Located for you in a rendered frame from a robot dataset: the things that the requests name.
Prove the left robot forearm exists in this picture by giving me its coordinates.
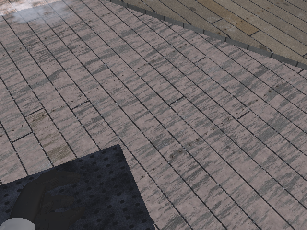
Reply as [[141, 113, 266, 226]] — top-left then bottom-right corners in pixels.
[[0, 218, 35, 230]]

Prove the robot left hand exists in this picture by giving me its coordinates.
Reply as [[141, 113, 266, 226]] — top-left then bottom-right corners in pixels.
[[10, 169, 85, 230]]

